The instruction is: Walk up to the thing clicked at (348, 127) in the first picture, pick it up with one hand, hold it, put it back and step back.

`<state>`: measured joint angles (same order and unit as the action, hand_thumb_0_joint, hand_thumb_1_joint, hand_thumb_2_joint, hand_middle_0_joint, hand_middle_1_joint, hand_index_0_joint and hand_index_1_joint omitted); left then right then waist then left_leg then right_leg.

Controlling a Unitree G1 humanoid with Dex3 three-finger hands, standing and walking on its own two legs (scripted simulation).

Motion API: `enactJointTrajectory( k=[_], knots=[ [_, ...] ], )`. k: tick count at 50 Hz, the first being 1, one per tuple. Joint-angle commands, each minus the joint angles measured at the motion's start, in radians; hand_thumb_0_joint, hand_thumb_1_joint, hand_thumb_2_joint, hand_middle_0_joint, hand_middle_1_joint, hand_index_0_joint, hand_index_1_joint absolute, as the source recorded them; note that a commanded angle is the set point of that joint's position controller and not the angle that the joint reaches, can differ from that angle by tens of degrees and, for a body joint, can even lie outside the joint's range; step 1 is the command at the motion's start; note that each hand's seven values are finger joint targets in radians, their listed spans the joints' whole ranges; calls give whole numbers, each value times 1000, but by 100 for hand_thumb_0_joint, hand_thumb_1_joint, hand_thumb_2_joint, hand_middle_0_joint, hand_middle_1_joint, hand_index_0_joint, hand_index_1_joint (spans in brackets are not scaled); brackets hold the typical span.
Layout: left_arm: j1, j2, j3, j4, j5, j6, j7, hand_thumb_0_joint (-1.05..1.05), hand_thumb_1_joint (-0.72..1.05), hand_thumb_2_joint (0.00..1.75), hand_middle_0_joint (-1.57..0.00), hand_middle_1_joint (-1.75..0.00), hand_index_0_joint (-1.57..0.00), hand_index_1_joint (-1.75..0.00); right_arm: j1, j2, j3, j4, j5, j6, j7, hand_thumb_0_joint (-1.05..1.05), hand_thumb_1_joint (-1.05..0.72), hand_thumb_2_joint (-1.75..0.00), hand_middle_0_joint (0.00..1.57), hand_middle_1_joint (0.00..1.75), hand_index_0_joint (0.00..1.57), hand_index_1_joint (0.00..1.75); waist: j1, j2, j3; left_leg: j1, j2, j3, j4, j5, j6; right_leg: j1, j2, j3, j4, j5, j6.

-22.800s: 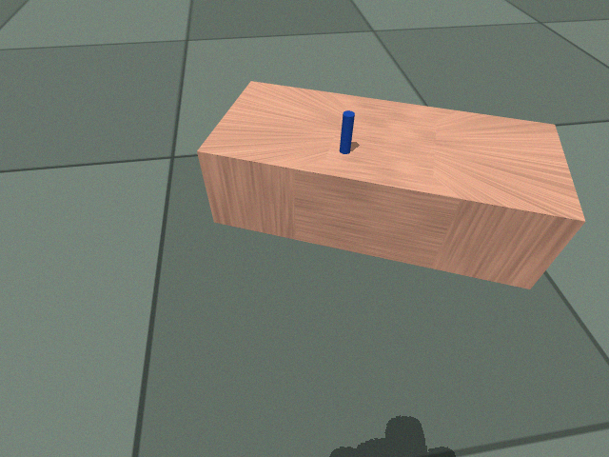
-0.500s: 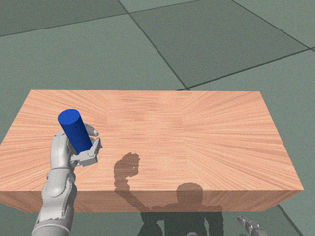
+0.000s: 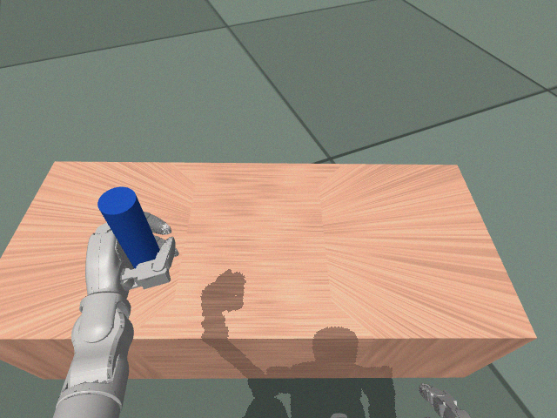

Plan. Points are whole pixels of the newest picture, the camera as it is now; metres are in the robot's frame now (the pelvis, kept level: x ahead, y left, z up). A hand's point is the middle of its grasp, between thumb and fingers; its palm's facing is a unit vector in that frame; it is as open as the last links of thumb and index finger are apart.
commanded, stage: hold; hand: left
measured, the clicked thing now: (137, 239) +0.34 +0.19 +0.09
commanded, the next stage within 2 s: crouch in 0.60 s
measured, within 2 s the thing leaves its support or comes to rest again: neither
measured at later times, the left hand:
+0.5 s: hand (155, 256) +0.34 +0.18 +0.06, palm faces +0.13 -0.99 -0.02, open 5.2 cm
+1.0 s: hand (161, 260) +0.35 +0.18 +0.01, palm faces +0.14 -0.99 +0.00, open 5.2 cm
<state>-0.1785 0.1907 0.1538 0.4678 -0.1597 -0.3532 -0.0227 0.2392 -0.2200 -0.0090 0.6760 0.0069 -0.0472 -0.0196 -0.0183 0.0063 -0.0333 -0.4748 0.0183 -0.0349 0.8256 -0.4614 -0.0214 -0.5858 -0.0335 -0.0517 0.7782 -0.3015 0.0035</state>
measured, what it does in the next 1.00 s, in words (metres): stands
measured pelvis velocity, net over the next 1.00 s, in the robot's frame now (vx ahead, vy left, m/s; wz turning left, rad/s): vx -0.01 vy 0.00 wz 0.01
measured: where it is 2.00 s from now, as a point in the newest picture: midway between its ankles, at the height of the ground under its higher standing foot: outside the picture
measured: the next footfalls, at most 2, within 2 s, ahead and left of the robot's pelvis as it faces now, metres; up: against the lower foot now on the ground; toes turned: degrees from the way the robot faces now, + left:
none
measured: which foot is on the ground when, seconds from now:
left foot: down 0.00-1.00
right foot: down 0.00-1.00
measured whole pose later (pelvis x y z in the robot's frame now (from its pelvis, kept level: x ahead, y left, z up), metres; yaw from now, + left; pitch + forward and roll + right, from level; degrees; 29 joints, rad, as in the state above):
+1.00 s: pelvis -0.01 +0.00 -0.01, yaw +0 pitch +10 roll -1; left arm -0.29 0.20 0.19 0.64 -0.15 -0.43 -0.03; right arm 0.22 -0.22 -0.01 0.68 -0.01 -0.08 0.00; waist -0.04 -0.02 -0.04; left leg -0.63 0.01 -0.04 0.92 -0.48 -0.02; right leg -0.73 -0.04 -0.05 0.86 -0.31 0.01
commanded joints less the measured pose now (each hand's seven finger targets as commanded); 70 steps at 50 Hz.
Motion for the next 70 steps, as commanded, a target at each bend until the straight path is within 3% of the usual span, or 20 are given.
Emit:
enactJointTrajectory(
  k=[1, 10, 13, 15, 18, 20, 22, 28, 34, 43, 44, 45, 50, 52, 54, 58, 60, 65, 66, 70],
  knots=[
    [-270, 124, 20, -224, -8, -75, -9, 0, 67, 133, -136, -145, -138, -144, -19, -140, -47, -119, 6, -41, -17, 0, -89, -90, 20, 30, 20, 30, -10, 1, -275, -4, -25, 21, -140, 274, 15, 274, 20, 7, -86, 210, -17],
    [-317, 115, 14, -234, -9, -65, 3, 0, 67, 132, -135, -145, -137, -143, -15, -135, -45, -114, 4, -46, -18, 0, -88, -89, 20, 30, 20, 30, -14, 6, -273, -10, -25, 23, -142, 242, 17, 257, 21, 6, -94, 182, -16],
    [-350, 166, 49, -297, -3, -69, 14, 0, 69, 132, -136, -145, -139, -144, -14, -136, -45, -120, 7, -46, -19, 0, -89, -90, 20, 30, 20, 30, 4, 18, -278, -12, -25, 23, -155, 215, 19, 279, 20, 7, -103, 158, -16],
    [-287, 160, 62, -230, 2, -64, 16, 0, 68, 133, -135, -144, -137, -143, -14, -134, -45, -116, 4, -45, -20, 0, -89, -90, 20, 30, 20, 30, 5, 0, -285, -18, -27, 25, -152, 219, 20, 293, 21, 6, -103, 163, -14],
    [-258, 106, 16, -217, -6, -54, 8, 0, 68, 134, -136, -146, -138, -145, -20, -131, -41, -119, 7, -45, -21, 0, -88, -90, 20, 30, 20, 30, -8, -18, -250, -30, -26, 24, -153, 211, 22, 274, 21, 5, -108, 160, -12],
    [-268, 128, 40, -199, -5, -52, 8, 0, 69, 133, -137, -146, -139, -145, -24, -135, -43, -114, 7, -47, -21, 0, -88, -89, 20, 30, 20, 30, -6, -8, -216, -43, -25, 24, -156, 190, 23, 249, 22, 4, -109, 140, -12],
    [-271, 115, 23, -188, -2, -55, 3, 0, 70, 133, -137, -146, -140, -145, -27, -135, -43, -114, 7, -49, -17, 0, -89, -90, 20, 30, 20, 30, -12, -2, -203, -49, -23, 19, -158, 186, 20, 225, 22, 2, -101, 130, -15],
    [-336, 138, 23, -314, -10, -78, 4, 0, 69, 131, -134, -144, -137, -142, -16, -136, -43, -123, 5, -56, -17, 0, -89, -90, 20, 30, 20, 30, -6, 10, -305, 1, -24, 17, -148, 227, 17, 282, 24, 4, -93, 170, -15],
    [-235, 102, 8, -223, -6, -56, 10, 0, 66, 132, -135, -144, -137, -143, -22, -129, -40, -112, 7, -52, -22, 0, -89, -90, 20, 30, 20, 30, -10, -5, -249, -22, -27, 22, -144, 230, 18, 261, 22, 3, -101, 174, -15],
    [-319, 112, 44, -118, -12, -90, -8, 0, 60, 130, -146, -148, -148, -146, -15, -136, -48, -96, 2, -58, -6, 0, -88, -89, 20, 30, 20, 30, -29, -34, -190, -105, -21, 13, -113, 183, 25, 169, 18, 2, -64, 134, -15],
    [-324, 86, 23, -69, -8, -97, -11, 0, 59, 129, -145, -147, -147, -145, -10, -135, -49, -96, -2, -59, -3, 0, -88, -89, 20, 30, 20, 30, -36, -41, -204, -120, -21, 12, -95, 194, 23, 155, 19, 4, -53, 144, -16],
    [-380, 135, 69, -111, -8, -119, -8, 0, 60, 129, -143, -145, -145, -144, -10, -141, -56, -95, -4, -61, -1, 0, -87, -89, 20, 30, 20, 30, -30, -22, -222, -131, -24, 12, -81, 179, 25, 141, 15, 7, -41, 136, -14],
    [-505, 127, 60, 91, 4, -204, -36, 0, 58, 125, -139, -141, -140, -140, 21, -148, -59, -71, -20, -70, 11, 0, -88, -89, 20, 30, 20, 30, -68, -16, -275, -260, -23, 6, 45, 164, 18, -3, 9, 18, 86, 126, -21],
    [-601, 215, 117, 118, 9, -253, -49, 0, 58, 126, -140, -142, -142, -141, 44, -155, -60, -68, -28, -69, 13, 0, -88, -89, 20, 30, 20, 30, -70, 12, -365, -309, -26, 4, 108, 145, 17, -50, 6, 25, 148, 106, -23],
    [-675, 220, 103, 148, 12, -292, -66, 0, 56, 126, -138, -141, -139, -140, 56, -161, -55, -76, -37, -69, 21, 0, -88, -89, 20, 30, 20, 30, -75, 51, -443, -361, -31, 2, 169, 140, 12, -115, 5, 27, 215, 101, -30],
    [-797, 299, 164, 224, 4, -340, -64, 0, 54, 125, -137, -139, -138, -139, 90, -184, -45, -86, -45, -53, 27, 0, -89, -90, 20, 30, 20, 30, -59, 107, -606, -433, -40, -4, 263, 152, 5, -184, 1, 27, 332, 104, -39],
    [-802, 292, 168, 342, 14, -335, -65, 0, 52, 125, -135, -137, -136, -137, 108, -194, -43, -80, -48, -39, 31, 0, -89, -90, 20, 30, 20, 30, -67, 101, -619, -459, -38, -11, 292, 175, 4, -237, 6, 20, 365, 110, -47],
    [-930, 310, 168, 355, 32, -332, -79, 0, 53, 122, -136, -136, -136, -136, 138, -208, -43, -67, -56, -11, 29, 0, -89, -90, 20, 30, 20, 30, -94, 109, -676, -534, -37, -12, 364, 194, 8, -294, 6, 24, 428, 134, -51],
    [-878, 316, 198, 438, 31, -321, -77, 0, 51, 121, -135, -135, -135, -135, 153, -218, -46, -55, -55, -6, 31, 0, -90, -90, 20, 30, 20, 30, -93, 76, -657, -561, -38, -15, 372, 186, 10, -295, 6, 23, 432, 130, -50],
    [-935, 355, 245, 425, 30, -318, -60, 0, 55, 122, -135, -136, -136, -135, 162, -211, -38, -49, -52, 6, 35, 0, -89, -90, 20, 30, 20, 30, -105, 26, -690, -682, -44, -3, 424, 147, 26, -252, 2, 41, 464, 149, -44]
  ],
)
